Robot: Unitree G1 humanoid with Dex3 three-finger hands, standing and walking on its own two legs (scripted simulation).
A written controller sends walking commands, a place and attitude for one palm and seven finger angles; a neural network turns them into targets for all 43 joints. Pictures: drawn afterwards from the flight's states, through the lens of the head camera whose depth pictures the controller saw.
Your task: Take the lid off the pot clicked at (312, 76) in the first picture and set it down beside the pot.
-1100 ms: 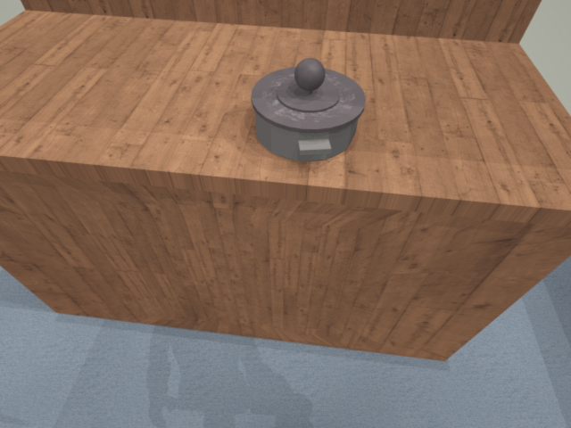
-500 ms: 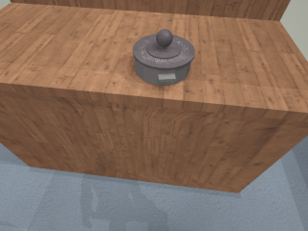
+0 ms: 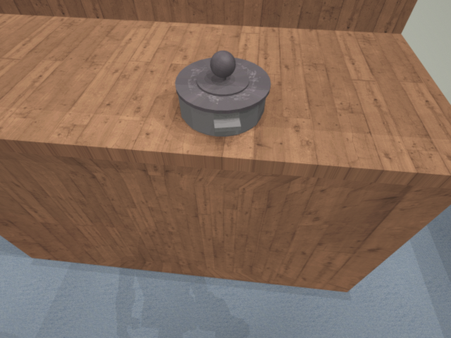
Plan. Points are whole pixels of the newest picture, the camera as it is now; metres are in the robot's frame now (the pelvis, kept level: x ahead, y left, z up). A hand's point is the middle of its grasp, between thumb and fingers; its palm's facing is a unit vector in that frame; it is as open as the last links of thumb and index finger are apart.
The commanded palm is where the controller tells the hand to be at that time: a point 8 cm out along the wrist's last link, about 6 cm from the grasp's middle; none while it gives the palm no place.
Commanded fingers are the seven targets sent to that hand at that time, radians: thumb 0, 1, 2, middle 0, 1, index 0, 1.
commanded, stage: come to a stop and stand still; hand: left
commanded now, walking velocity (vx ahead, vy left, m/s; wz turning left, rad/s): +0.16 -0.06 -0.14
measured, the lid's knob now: (222, 64) +0.59 +0.04 +0.18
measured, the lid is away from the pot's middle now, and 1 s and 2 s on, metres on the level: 0.00 0.00 0.00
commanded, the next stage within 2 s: look again from close up in 1.92 s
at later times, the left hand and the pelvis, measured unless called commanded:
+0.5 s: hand out of the picture +0.12 +0.20 -0.16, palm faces +0.01 -0.97 -0.26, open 7.4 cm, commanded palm none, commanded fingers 0.00 0.90 0.90 -0.20 -0.30 -0.20 -0.30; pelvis +0.03 +0.00 +0.01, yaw -4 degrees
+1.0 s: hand out of the picture +0.10 +0.14 -0.17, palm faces -0.09 -0.97 -0.23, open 7.3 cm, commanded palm none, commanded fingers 0.00 0.90 0.90 -0.20 -0.30 -0.20 -0.30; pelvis +0.02 -0.04 -0.01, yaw -4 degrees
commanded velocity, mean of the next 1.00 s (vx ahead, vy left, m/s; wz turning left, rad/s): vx -0.07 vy -0.01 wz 0.00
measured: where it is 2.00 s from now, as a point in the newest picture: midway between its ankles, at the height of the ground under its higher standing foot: outside the picture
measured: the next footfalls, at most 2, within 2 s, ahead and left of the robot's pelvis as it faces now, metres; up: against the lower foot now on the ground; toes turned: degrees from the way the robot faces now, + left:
left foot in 0.24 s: +0.13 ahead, +0.11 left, +0.00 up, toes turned -4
right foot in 0.58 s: +0.04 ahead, -0.16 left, +0.00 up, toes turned -3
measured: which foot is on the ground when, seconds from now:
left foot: up 0.00-0.22, down 0.24-1.00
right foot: down 0.00-0.26, up 0.28-0.56, down 0.58-1.00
